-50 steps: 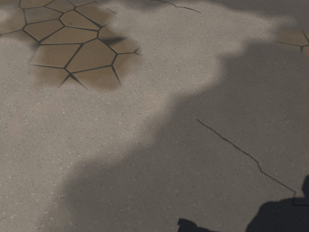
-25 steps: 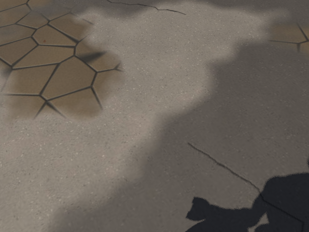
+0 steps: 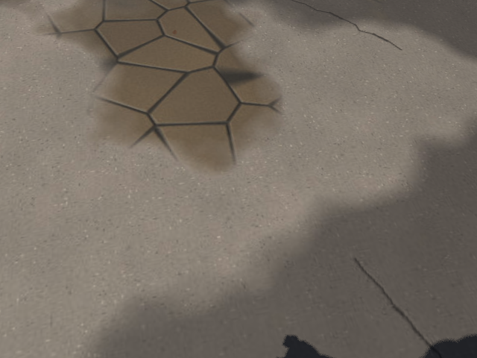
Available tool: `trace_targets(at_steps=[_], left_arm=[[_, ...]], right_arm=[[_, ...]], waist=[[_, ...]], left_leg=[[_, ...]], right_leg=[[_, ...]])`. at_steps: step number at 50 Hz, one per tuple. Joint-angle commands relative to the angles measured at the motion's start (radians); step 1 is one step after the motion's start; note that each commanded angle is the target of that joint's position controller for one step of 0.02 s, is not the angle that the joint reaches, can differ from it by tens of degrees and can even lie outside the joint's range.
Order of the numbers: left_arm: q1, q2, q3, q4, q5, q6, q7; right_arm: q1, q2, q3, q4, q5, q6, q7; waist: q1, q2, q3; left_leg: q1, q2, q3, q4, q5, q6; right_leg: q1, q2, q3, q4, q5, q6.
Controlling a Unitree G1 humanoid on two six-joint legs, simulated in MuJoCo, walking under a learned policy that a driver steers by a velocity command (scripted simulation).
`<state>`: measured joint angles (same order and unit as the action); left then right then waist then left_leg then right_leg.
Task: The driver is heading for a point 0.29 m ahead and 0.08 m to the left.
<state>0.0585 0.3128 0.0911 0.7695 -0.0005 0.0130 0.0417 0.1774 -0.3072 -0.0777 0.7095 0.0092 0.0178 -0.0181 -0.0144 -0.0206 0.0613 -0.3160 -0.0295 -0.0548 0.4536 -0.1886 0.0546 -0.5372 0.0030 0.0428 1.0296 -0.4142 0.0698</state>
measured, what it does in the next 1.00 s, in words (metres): walks ahead, turning left: right foot, then left foot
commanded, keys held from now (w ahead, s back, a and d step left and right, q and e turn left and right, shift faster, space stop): q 0.28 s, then w+q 0.34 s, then no key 0.38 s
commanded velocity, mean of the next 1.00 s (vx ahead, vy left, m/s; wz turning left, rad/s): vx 0.15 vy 0.00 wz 0.47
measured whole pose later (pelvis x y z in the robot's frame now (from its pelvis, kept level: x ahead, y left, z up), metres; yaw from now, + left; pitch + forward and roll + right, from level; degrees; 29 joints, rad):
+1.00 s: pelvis +0.12 +0.09 +0.00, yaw +28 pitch +2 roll +0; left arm 0.15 0.30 0.05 0.79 0.01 -0.02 0.01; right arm 0.22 -0.25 -0.04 0.69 -0.01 -0.02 -0.01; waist 0.00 -0.05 0.04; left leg -0.18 -0.06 0.02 0.36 -0.21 0.07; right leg -0.54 -0.08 0.01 0.80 -0.21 0.06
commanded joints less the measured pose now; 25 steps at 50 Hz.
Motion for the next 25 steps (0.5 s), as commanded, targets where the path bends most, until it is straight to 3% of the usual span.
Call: trace_targets(at_steps=[1, 8, 11, 12, 13, 14, 15, 16, 17, 18, 20, 22, 25], left_arm=[[0.004, 0.053, 0.01, -0.054, -0.002, -0.012, 0.003], [0.01, 0.077, 0.013, -0.053, -0.01, -0.029, -0.02], [0.093, 0.084, 0.021, -0.03, -0.01, -0.048, -0.035], [0.121, 0.13, 0.034, -0.024, 0.001, -0.049, -0.032], [0.107, 0.191, 0.043, -0.04, 0.015, -0.039, -0.021], [0.102, 0.211, 0.044, -0.04, 0.05, -0.038, -0.028], [0.073, 0.157, 0.03, -0.063, 0.04, -0.043, -0.025], [0.043, 0.112, 0.02, -0.065, 0.024, -0.043, -0.02], [0.038, 0.1, 0.015, -0.069, 0.006, -0.043, -0.013], [0.05, 0.099, 0.012, -0.063, -0.007, -0.044, -0.005], [0.106, 0.108, 0.012, -0.056, -0.001, -0.047, 0.007], [0.163, 0.122, 0.016, -0.049, 0.003, -0.055, 0.009], [0.189, 0.148, 0.026, -0.045, -0.001, -0.066, 0.002]], right_arm=[[-0.012, -0.178, -0.048, -0.073, 0.004, -0.005, -0.018], [-0.05, -0.182, -0.049, -0.095, 0.003, 0.016, -0.011], [-0.09, -0.168, -0.042, -0.111, 0.017, 0.027, -0.017], [-0.069, -0.136, -0.033, -0.117, 0.014, 0.028, -0.02], [-0.002, -0.072, -0.016, -0.11, -0.004, 0.026, -0.016], [-0.008, -0.14, -0.039, -0.142, 0.003, 0.015, -0.015], [0.013, -0.209, -0.059, -0.117, 0.001, 0.011, -0.014], [0.009, -0.214, -0.067, -0.102, 0.008, 0.015, -0.01], [0.014, -0.182, -0.061, -0.087, 0.007, 0.023, -0.01], [-0.005, -0.161, -0.054, -0.097, 0.004, 0.025, -0.005], [-0.051, -0.122, -0.04, -0.121, 0.016, 0.014, 0.01], [-0.099, -0.103, -0.032, -0.145, 0.015, 0.001, 0.015], [-0.112, -0.077, -0.02, -0.166, 0.011, -0.013, 0.025]], waist=[[0.008, 0.14, -0.197], [-0.005, 0.198, -0.163], [0.046, 0.192, -0.163], [0.039, 0.13, -0.176], [-0.014, -0.119, -0.187], [-0.015, -0.279, -0.144], [-0.012, -0.167, -0.137], [-0.016, -0.124, -0.11], [-0.009, -0.119, -0.091], [0.012, -0.133, -0.064], [0.05, -0.136, -0.05], [0.089, -0.127, -0.055], [0.099, -0.124, -0.053]], left_leg=[[0.221, 0.228, -0.243, -0.075, 0.464, 0.178], [0.137, 0.202, -0.377, -0.06, 0.274, 0.162], [0.107, 0.148, -0.404, 0.005, 0.232, 0.104], [0.026, 0.099, -0.366, 0.078, 0.081, 0.054], [-0.114, -0.035, -0.197, 0.317, -0.277, -0.008], [-0.266, -0.094, -0.1, 0.514, -0.494, -0.054], [-0.287, -0.021, -0.121, 0.655, -0.415, -0.074], [-0.318, 0.002, -0.102, 0.685, -0.317, -0.08], [-0.355, 0.018, -0.082, 0.701, -0.25, -0.092], [-0.406, 0.03, -0.071, 0.72, -0.2, -0.105], [-0.426, 0.047, -0.021, 0.68, -0.149, -0.118], [-0.451, 0.066, -0.002, 0.604, -0.127, -0.128], [-0.416, 0.095, 0.019, 0.484, -0.102, -0.125]], right_leg=[[-0.018, 0.006, 0.03, -0.123, 0.053, 0.02], [0.132, 0.038, 0.042, -0.361, 0.059, 0.005], [0.288, 0.035, 0.021, -0.64, 0.233, -0.03], [0.4, -0.07, 0.092, -0.689, 0.314, -0.068], [0.494, -0.289, 0.293, -0.708, 0.518, -0.155], [0.418, -0.425, 0.492, -0.734, 0.613, -0.327], [0.416, -0.404, 0.438, -0.752, 0.45, -0.345], [0.413, -0.329, 0.339, -0.764, 0.237, -0.288], [0.433, -0.271, 0.282, -0.785, 0.06, -0.245], [0.452, -0.265, 0.266, -0.805, 0.007, -0.241], [0.474, -0.249, 0.205, -0.842, -0.026, -0.236], [0.532, -0.267, 0.181, -0.86, -0.02, -0.245], [0.545, -0.293, 0.126, -0.876, 0.021, -0.251]])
